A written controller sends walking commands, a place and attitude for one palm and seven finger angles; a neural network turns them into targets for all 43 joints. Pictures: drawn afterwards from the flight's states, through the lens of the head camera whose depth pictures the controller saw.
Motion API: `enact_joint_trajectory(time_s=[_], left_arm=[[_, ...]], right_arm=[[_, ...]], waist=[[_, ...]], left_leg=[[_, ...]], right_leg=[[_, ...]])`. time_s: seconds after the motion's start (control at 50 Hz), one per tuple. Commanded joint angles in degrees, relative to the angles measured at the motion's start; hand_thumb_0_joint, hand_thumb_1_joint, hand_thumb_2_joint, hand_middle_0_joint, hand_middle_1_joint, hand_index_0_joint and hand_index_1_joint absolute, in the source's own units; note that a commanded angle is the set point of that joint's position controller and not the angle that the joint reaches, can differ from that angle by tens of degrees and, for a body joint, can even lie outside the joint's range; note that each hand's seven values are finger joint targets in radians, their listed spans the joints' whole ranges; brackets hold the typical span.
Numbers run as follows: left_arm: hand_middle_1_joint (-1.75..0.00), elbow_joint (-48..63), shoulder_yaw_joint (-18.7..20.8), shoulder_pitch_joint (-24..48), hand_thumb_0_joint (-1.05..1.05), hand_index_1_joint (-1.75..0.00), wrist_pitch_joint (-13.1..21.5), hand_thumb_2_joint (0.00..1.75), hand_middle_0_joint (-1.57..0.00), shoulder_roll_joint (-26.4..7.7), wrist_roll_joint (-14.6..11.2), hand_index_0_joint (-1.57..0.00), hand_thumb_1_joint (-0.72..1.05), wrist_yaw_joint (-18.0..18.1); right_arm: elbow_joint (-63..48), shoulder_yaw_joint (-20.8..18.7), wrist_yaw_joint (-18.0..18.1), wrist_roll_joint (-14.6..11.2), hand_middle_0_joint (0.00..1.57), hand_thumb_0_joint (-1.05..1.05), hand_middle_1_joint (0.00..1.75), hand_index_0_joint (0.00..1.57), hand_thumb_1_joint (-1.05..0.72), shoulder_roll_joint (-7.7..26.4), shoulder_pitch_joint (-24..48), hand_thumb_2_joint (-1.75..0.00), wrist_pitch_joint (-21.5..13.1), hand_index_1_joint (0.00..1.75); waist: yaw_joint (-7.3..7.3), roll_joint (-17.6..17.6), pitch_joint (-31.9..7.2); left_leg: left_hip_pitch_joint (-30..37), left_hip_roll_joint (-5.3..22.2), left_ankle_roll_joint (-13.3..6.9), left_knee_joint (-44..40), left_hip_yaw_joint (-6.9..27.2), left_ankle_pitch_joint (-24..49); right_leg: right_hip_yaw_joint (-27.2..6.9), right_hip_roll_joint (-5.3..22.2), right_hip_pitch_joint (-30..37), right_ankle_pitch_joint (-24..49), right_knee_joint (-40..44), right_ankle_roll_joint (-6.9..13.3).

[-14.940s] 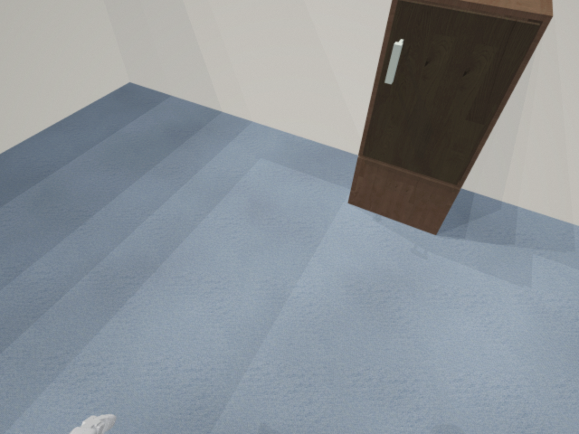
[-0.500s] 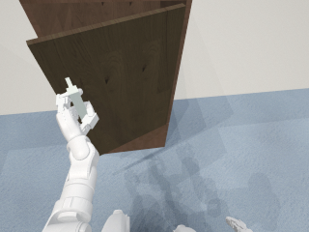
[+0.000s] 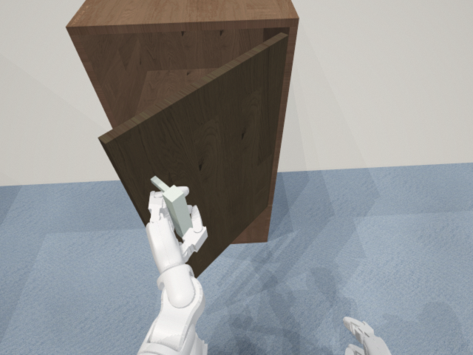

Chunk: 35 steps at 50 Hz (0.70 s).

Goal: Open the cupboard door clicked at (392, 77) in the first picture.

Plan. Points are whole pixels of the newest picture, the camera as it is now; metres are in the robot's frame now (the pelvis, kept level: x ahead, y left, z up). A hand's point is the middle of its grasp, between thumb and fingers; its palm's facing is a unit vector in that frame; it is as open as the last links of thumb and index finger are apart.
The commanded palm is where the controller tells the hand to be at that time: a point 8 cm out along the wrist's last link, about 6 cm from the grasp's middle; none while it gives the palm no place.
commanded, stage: open thumb and fingers to let go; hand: left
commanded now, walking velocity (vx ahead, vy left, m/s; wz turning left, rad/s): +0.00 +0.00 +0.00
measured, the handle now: (172, 208) +0.36 +0.13 +0.05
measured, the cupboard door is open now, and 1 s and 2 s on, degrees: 45 44 47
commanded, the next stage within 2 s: slide the hand sideways off the handle in 0.84 s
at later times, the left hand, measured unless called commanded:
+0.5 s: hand (195, 222) +0.33 +0.09 +0.05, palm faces +0.45 -0.89 -0.02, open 11.9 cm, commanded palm +0.28 +0.12 +0.04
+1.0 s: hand (193, 228) +0.32 +0.09 +0.04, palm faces +0.33 -0.94 -0.03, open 14.7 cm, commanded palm +0.28 +0.12 +0.04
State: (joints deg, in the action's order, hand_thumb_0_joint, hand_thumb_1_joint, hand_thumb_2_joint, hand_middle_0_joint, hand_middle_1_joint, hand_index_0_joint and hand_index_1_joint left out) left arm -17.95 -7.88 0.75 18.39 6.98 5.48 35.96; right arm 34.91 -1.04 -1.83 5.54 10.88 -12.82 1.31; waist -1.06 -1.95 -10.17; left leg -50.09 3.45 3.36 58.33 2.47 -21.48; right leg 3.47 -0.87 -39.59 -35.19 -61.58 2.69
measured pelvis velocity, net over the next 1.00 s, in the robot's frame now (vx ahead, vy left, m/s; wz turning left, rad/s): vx -0.01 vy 0.02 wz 0.00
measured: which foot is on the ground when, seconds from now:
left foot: down 0.00-1.00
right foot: down 0.00-1.00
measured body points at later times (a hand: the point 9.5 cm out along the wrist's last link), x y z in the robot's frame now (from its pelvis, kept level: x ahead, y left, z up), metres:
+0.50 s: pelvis +0.01 +0.00 +0.00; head +0.05 -0.02 +0.44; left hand +0.30 +0.13 +0.05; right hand +0.16 -0.23 -0.12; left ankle +0.07 +0.16 -0.66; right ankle -0.05 -0.09 -0.66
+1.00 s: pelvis -0.01 +0.02 -0.01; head +0.03 +0.02 +0.44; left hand +0.30 +0.14 +0.05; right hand +0.16 -0.20 -0.11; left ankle +0.07 +0.16 -0.66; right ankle -0.05 -0.09 -0.66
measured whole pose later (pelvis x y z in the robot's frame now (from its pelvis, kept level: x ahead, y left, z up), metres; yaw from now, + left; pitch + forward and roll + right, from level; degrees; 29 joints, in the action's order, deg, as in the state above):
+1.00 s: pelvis -0.01 +0.02 -0.01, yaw +0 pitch +14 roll -1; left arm -18.1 -8.8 3.4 16.1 5.6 6.8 32.3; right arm 34.8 0.1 -1.1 5.1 9.4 -10.5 1.5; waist -1.1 -1.6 -10.3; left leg -53.1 2.7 2.4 61.3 2.8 -22.1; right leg 3.6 -0.3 -41.6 -35.5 -63.4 1.5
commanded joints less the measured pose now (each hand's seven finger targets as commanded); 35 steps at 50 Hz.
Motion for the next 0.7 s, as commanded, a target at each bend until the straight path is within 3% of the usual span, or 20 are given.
enact_joint_trajectory(time_s=[0.0,0.04,0.06,0.16,0.2,0.34,0.4,0.44,0.54,0.68], left_arm=[[-1.35,10.9,1.7,19.7,0.0,-1.35,2.8,0.9,-0.4,-0.5,2.2,-0.4,0.9,1.2],[-1.34,9.6,2.7,19.5,0.0,-1.34,3.0,0.84,-0.39,-1.3,2.2,-0.39,0.76,1.3],[-1.33,9.5,2.6,19.6,0.0,-1.33,3.2,0.81,-0.38,-0.3,1.7,-0.38,0.69,1.3],[-1.29,9.4,1.6,17.0,0.0,-1.29,2.7,0.66,-0.36,0.9,1.3,-0.36,0.34,0.0],[-1.27,10.4,1.0,18.1,0.0,-1.27,2.5,0.6,-0.35,1.1,1.3,-0.35,0.2,-0.4],[-1.22,10.8,0.9,15.3,0.0,-1.22,1.9,0.39,-0.32,0.6,1.3,-0.32,-0.29,-1.1],[-1.2,12.4,-0.1,13.5,0.0,-1.2,2.0,0.3,-0.3,2.0,1.5,-0.3,-0.5,-1.0],[-1.2,11.4,-0.3,13.9,0.0,-1.2,1.7,0.3,-0.3,2.1,2.0,-0.3,-0.5,-0.9],[-0.95,12.1,0.5,12.6,0.0,-0.95,1.5,0.3,-0.26,1.3,2.1,-0.26,-0.5,-0.4],[-0.6,12.5,-0.3,14.4,0.0,-0.6,0.8,0.3,-0.2,2.6,2.2,-0.2,-0.5,0.6]], right_arm=[[-7.1,-1.1,1.6,-0.1,0.2,0.0,0.3,0.2,-0.9,4.3,5.0,-0.9,-3.1,0.3],[-6.7,-1.1,2.2,0.1,0.2,0.0,0.3,0.2,-0.9,4.1,5.5,-0.9,-3.1,0.3],[-6.6,-1.1,2.2,0.2,0.2,0.0,0.3,0.2,-0.9,3.9,6.2,-0.9,-3.1,0.3],[-7.0,-1.4,1.9,0.0,0.2,0.0,0.3,0.2,-0.9,3.9,5.2,-0.9,-2.5,0.3],[-6.9,-1.5,1.8,0.0,0.2,0.0,0.3,0.2,-0.9,4.1,4.6,-0.9,-2.3,0.3],[-7.6,-1.7,1.9,-0.2,0.2,0.0,0.3,0.2,-0.9,4.3,4.0,-0.9,-1.8,0.3],[-8.1,-1.7,1.6,-0.3,0.2,0.0,0.3,0.2,-0.9,4.3,4.1,-0.9,-1.8,0.3],[-7.9,-1.8,1.7,-0.2,0.2,0.0,0.3,0.2,-0.9,4.4,3.8,-0.9,-2.0,0.3],[-8.1,-1.9,1.8,-0.1,0.2,0.0,0.3,0.2,-0.9,4.5,3.8,-0.9,-2.3,0.3],[-8.1,-1.6,1.6,-0.3,0.2,0.0,0.3,0.2,-0.9,4.3,4.5,-0.9,-2.4,0.3]], waist=[[-1.7,7.5,-9.4],[-1.68,8.6,-8.9],[-1.03,6.8,-10.9],[-0.22,5.8,-15.5],[-0.97,6.0,-15.7],[-0.93,8.0,-14.3],[-0.22,6.3,-15.2],[-0.83,8.0,-14.1],[-0.23,7.9,-15.1],[-0.27,4.6,-14.2]], left_leg=[[12.0,-3.1,-4.0,-1.5,-1.7,6.1],[11.2,-3.0,-4.1,-1.1,-1.4,5.1],[11.2,-3.3,-4.0,-1.1,-1.6,5.4],[13.0,-3.3,-3.9,-1.0,-1.9,9.6],[13.7,-3.2,-4.0,-0.7,-2.0,10.5],[13.2,-3.0,-4.0,-0.8,-1.6,11.6],[14.2,-3.1,-3.9,-1.2,-1.9,12.4],[13.6,-2.9,-4.0,-1.0,-1.6,12.0],[13.6,-2.9,-3.9,-1.2,-1.8,11.4],[14.9,-2.8,-3.8,-1.8,-2.0,10.7]], right_leg=[[-4.0,2.1,-2.0,23.4,13.7,-3.4],[-5.2,2.3,-2.3,21.1,14.6,-3.6],[-5.2,2.5,-1.7,21.9,14.0,-3.5],[-4.5,2.3,0.9,30.6,11.8,-3.6],[-4.2,2.4,1.0,33.2,11.5,-3.9],[-3.9,2.4,1.7,35.3,11.3,-4.0],[-3.2,2.0,1.6,35.1,10.7,-3.5],[-2.9,1.8,0.8,33.6,10.9,-3.5],[-2.8,1.6,0.9,31.6,11.0,-3.2],[-1.6,0.8,-1.2,26.2,11.0,-2.3]])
